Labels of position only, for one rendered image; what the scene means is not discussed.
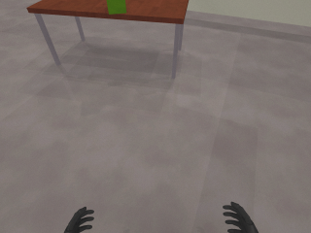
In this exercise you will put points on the robot left hand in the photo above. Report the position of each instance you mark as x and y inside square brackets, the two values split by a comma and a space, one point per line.
[74, 224]

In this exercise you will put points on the robot right hand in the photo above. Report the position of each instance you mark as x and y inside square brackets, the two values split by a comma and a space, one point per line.
[244, 221]

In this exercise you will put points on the carton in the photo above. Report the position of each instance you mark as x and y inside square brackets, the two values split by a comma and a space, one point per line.
[116, 7]

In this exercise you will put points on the table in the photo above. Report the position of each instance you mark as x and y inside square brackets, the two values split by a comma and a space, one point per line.
[162, 11]

